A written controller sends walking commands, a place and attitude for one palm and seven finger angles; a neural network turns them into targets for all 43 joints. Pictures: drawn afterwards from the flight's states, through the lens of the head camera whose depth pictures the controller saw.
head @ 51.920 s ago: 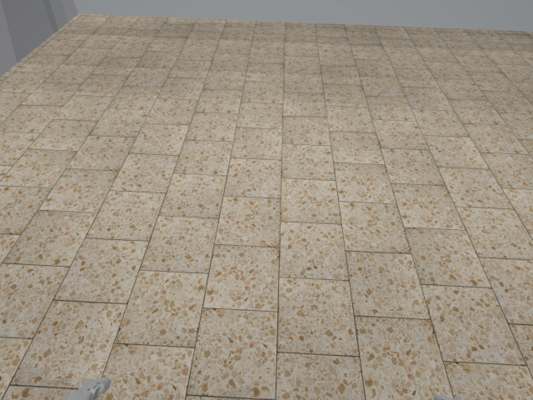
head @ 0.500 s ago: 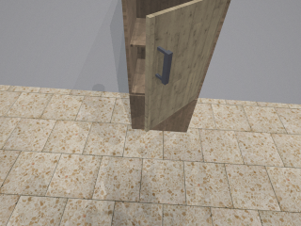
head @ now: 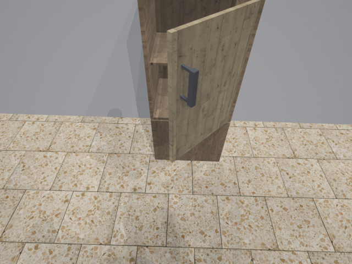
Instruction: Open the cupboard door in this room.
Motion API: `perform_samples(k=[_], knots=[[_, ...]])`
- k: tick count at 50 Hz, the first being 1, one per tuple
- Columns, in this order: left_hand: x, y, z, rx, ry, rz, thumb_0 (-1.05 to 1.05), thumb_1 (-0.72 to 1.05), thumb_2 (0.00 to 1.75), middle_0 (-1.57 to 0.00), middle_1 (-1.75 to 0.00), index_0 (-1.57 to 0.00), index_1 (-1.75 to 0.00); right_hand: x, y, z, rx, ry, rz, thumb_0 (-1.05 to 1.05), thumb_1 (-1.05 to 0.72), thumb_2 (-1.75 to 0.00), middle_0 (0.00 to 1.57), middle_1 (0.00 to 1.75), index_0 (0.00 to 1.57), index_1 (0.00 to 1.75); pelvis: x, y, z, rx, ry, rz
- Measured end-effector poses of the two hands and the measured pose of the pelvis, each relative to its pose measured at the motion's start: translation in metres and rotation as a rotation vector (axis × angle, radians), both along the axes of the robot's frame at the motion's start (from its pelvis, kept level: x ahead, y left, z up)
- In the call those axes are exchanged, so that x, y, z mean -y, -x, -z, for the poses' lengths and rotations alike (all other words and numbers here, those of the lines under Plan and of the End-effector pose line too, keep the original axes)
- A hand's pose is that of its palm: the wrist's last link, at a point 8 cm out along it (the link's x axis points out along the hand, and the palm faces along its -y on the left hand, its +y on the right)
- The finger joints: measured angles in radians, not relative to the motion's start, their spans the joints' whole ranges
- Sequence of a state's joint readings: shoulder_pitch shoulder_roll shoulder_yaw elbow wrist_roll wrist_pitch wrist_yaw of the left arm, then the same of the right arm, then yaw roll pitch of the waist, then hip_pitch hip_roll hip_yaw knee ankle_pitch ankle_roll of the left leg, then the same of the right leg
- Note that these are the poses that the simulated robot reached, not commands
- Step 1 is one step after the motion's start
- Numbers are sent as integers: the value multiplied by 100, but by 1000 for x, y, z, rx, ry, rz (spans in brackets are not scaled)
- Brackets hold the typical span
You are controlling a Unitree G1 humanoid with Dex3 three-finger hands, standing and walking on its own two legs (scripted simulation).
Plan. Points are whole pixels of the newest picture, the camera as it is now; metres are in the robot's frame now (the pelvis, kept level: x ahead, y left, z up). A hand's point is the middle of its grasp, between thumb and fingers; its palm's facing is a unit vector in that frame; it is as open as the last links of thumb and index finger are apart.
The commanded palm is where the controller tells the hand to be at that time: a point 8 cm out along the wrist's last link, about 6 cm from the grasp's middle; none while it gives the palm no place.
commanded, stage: let the arm hang, fingers relaxed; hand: left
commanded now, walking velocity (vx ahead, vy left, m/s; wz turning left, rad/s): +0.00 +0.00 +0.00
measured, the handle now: (188, 86) +0.61 +0.00 +0.07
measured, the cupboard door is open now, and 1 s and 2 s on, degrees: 44 44 44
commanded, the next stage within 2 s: look to check the result in 0.12 s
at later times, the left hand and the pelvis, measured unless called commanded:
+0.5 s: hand out of the picture +0.01 +0.16 -0.17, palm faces +0.05 -0.98 -0.18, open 7.4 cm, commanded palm none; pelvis +0.02 +0.00 +0.00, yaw +0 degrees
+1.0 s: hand out of the picture +0.03 +0.16 -0.18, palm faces +0.02 -0.98 -0.18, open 7.4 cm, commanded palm none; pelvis +0.03 +0.00 +0.00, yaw -2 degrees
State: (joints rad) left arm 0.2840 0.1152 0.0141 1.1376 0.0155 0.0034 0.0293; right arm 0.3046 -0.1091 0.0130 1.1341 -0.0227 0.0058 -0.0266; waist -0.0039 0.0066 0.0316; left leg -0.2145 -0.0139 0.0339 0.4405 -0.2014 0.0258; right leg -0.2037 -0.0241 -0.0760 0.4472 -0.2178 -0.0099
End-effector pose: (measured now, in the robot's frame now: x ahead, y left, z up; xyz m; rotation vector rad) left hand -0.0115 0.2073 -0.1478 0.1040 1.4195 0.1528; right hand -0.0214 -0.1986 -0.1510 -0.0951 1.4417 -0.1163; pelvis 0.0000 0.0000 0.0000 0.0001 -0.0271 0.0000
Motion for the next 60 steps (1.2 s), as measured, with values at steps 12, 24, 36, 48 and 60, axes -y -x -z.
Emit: perform_samples(k=[12, 24, 36, 48, 60], knots=[[-6, 2, -4, -37, -9, -14, 1, 91, 90, -19, -30, -20, -30, 5, -14, -1, -3, 18, -12, 0, -91, -90, 20, 30, 20, 30, -4, -10, -1, -9, -1, -2], [-6, -12, -5, -31, -12, -9, 0, 91, 90, -19, -30, -20, -30, 9, -32, -2, 5, 24, -22, 1, -91, -90, 20, 30, 20, 30, -3, -21, -2, -8, -2, -3], [-4, -29, -5, -10, -12, 1, 1, 91, 90, -19, -30, -20, -30, 14, -43, -4, 12, 34, -23, 1, -91, -90, 20, 30, 20, 30, 0, -30, -3, -7, -3, -3], [-4, -33, -3, -30, -11, 8, 0, 91, 90, -19, -30, -20, -30, 20, -46, -2, 6, 50, 0, 1, -91, -90, 20, 30, 20, 30, 2, -32, -1, -12, -1, 26], [-14, -79, -4, 0, -82, 118, 1, 91, 90, -19, -30, -20, -30, 54, -38, 12, 61, 80, 117, 0, -91, -90, 20, 30, 21, 30, 19, -25, 12, -24, -36, 146]])
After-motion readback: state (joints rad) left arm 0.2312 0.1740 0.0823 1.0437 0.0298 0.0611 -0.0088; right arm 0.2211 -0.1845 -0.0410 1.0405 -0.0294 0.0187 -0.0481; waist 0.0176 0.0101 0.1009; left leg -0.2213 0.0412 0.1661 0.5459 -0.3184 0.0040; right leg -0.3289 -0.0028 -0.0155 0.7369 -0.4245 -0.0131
